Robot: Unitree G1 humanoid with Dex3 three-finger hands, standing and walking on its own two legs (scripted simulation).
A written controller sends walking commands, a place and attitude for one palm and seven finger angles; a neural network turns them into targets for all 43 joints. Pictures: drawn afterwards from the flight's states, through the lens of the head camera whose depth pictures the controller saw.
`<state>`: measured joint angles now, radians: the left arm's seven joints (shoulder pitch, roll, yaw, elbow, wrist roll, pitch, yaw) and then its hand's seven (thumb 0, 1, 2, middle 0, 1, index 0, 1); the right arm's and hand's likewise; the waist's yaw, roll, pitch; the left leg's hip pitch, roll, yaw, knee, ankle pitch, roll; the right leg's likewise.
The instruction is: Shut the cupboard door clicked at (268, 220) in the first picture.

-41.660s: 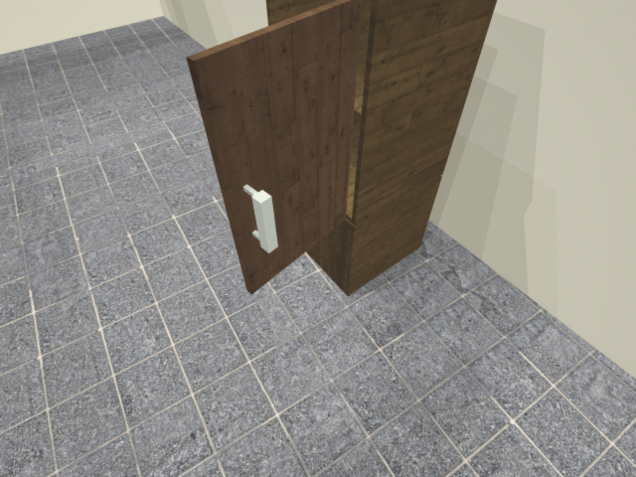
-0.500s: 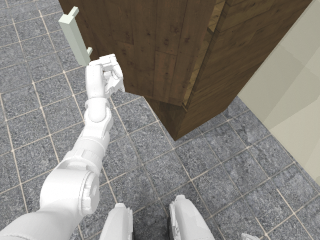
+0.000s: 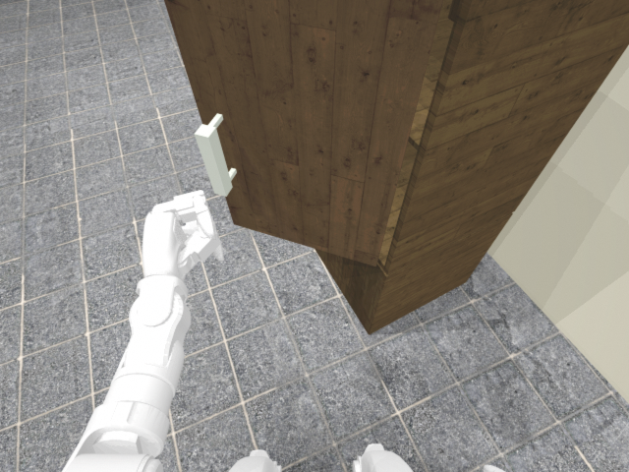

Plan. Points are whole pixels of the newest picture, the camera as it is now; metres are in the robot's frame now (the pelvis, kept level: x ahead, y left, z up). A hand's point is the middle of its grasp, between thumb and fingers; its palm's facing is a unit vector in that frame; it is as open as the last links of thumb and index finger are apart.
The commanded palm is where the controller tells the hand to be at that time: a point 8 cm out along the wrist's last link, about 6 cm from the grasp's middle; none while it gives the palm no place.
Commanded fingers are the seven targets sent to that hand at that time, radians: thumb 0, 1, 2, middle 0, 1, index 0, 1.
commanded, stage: draw the hand back to the body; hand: left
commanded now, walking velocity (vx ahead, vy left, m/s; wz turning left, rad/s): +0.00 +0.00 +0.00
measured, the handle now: (220, 155) +0.64 +0.17 -0.02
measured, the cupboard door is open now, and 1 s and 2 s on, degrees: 42 42 42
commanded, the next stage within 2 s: step back with the hand held close in 1.16 s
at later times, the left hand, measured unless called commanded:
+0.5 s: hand (66, 293) +0.27 +0.22 +0.16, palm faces +0.27 -0.91 -0.30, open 4.0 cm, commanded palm +0.23 +0.27 +0.18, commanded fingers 0.00 0.90 0.90 -0.56 -0.69 -0.56 -0.69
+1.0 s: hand out of the picture +0.21 +0.28 +0.21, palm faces +0.49 -0.76 -0.42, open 7.2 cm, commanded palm +0.16 +0.31 +0.23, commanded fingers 0.00 0.90 0.90 -0.20 -0.30 -0.20 -0.30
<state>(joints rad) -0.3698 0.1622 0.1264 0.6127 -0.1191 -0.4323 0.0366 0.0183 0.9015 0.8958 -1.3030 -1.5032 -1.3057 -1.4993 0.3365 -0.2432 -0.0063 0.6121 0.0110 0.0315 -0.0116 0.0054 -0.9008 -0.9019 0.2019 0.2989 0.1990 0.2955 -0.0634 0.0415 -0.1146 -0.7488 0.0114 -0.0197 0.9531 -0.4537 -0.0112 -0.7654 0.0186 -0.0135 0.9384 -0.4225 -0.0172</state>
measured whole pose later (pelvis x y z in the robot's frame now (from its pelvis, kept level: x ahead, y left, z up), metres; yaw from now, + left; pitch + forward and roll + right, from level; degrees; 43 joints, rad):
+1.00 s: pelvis +0.03 +0.01 +0.06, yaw +1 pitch -3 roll +0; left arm 0.45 0.33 0.35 -0.34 -0.06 -0.07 0.11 0.01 0.89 0.89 -0.24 -0.34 -0.25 -0.34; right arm 0.21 -0.24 0.02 0.64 0.01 -0.09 -0.09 0.01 -0.90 -0.90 0.20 0.30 0.20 0.30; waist 0.07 0.09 0.00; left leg -0.11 -0.01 -0.02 0.45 -0.28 0.00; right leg -0.13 -0.01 -0.02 0.46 -0.27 0.00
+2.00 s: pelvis -0.06 +0.03 +0.04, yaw +1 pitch -1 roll -1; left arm 0.52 0.39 0.43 -0.44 -0.02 -0.23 0.15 0.02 0.89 0.89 -0.21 -0.31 -0.22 -0.30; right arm 0.23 -0.23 0.01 0.56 0.01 -0.04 -0.09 0.01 -0.90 -0.90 0.20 0.30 0.20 0.30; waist 0.01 0.01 -0.01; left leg -0.40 -0.01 -0.01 0.65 -0.25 0.04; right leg -0.38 -0.01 -0.01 0.57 -0.19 0.03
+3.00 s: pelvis -0.27 +0.03 +0.04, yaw +4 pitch +1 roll -1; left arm 0.47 0.39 0.41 -0.52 -0.04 -0.24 0.16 0.01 0.89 0.89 -0.21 -0.30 -0.21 -0.30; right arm 0.14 -0.17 0.01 0.65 -0.01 -0.08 -0.04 0.01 -0.90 -0.90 0.20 0.30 0.20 0.30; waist 0.09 -0.01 -0.03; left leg -0.60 0.08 0.16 0.76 -0.33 -0.05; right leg -0.23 0.01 0.08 0.62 -0.41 0.02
